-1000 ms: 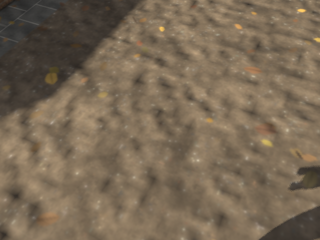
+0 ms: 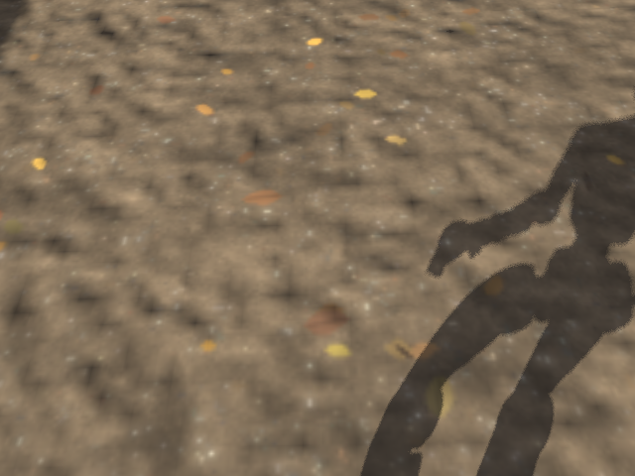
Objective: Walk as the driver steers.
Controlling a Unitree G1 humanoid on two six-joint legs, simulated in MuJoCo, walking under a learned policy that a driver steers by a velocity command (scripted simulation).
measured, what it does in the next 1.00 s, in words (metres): walks ahead, turning left: left foot, then right foot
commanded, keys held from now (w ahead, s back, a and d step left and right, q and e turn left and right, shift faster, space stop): w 0.04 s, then w+q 0.92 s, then q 0.04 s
